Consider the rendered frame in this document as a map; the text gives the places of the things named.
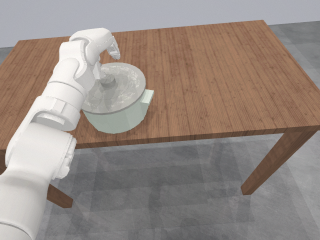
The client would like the lid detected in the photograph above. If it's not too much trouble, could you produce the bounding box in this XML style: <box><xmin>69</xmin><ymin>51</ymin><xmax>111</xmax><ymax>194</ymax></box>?
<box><xmin>81</xmin><ymin>62</ymin><xmax>146</xmax><ymax>115</ymax></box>

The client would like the robot left upper arm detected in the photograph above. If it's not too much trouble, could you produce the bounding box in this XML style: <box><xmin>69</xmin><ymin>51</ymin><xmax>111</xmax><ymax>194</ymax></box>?
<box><xmin>0</xmin><ymin>121</ymin><xmax>77</xmax><ymax>240</ymax></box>

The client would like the left robot hand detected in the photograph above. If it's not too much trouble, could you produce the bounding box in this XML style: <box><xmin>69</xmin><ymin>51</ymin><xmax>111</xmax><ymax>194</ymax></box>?
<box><xmin>69</xmin><ymin>28</ymin><xmax>121</xmax><ymax>80</ymax></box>

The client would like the pot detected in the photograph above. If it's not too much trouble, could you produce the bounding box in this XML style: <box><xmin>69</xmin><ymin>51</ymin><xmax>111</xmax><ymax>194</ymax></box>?
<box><xmin>83</xmin><ymin>89</ymin><xmax>154</xmax><ymax>134</ymax></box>

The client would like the robot left forearm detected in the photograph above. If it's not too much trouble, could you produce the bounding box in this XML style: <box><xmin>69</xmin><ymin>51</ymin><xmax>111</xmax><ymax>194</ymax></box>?
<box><xmin>5</xmin><ymin>35</ymin><xmax>100</xmax><ymax>167</ymax></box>

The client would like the knob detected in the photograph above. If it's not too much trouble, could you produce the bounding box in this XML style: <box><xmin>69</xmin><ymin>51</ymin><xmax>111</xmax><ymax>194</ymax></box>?
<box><xmin>99</xmin><ymin>73</ymin><xmax>116</xmax><ymax>88</ymax></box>

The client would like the table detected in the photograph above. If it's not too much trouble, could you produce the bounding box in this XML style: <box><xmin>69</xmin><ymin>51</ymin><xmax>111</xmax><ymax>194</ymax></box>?
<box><xmin>0</xmin><ymin>20</ymin><xmax>320</xmax><ymax>208</ymax></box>

